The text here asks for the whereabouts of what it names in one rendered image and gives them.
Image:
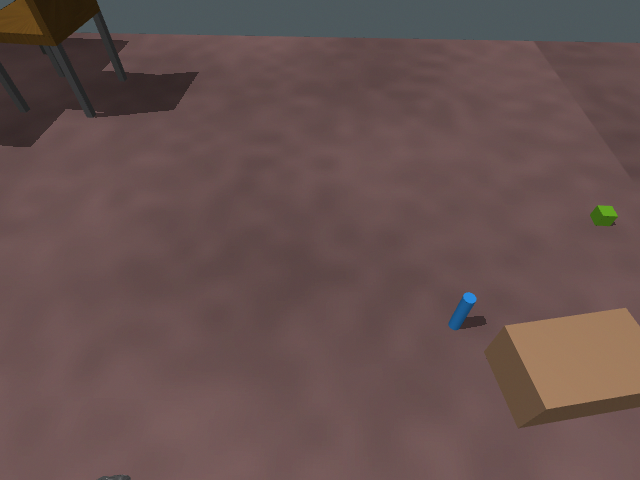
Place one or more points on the chair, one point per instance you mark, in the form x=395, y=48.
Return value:
x=48, y=23

